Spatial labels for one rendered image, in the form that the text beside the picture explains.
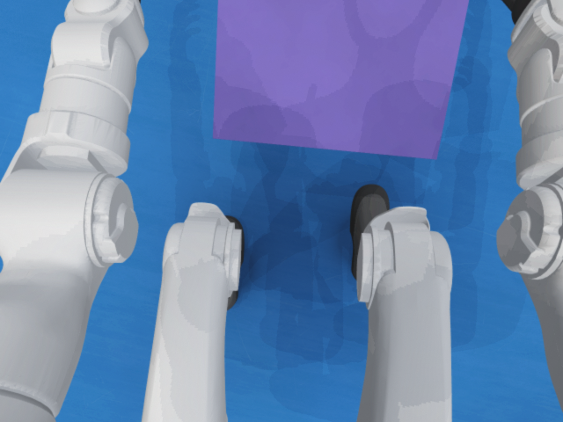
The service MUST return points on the right robot upper arm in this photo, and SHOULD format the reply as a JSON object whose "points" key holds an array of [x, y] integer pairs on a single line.
{"points": [[530, 242]]}

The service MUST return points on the robot right thigh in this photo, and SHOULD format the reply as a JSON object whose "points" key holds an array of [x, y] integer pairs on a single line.
{"points": [[408, 368]]}

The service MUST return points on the left robot upper arm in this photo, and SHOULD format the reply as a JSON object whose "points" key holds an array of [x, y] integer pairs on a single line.
{"points": [[59, 233]]}

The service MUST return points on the right robot hand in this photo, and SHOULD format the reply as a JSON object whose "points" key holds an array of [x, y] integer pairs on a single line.
{"points": [[517, 7]]}

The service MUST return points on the left robot forearm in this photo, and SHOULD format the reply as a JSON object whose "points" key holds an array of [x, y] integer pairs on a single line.
{"points": [[88, 91]]}

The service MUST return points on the right robot forearm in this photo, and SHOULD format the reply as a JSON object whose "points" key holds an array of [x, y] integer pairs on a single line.
{"points": [[536, 55]]}

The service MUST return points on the carton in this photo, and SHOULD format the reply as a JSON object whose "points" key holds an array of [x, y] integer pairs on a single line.
{"points": [[369, 76]]}

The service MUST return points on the robot left foot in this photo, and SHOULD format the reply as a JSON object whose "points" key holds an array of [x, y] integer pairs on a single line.
{"points": [[234, 295]]}

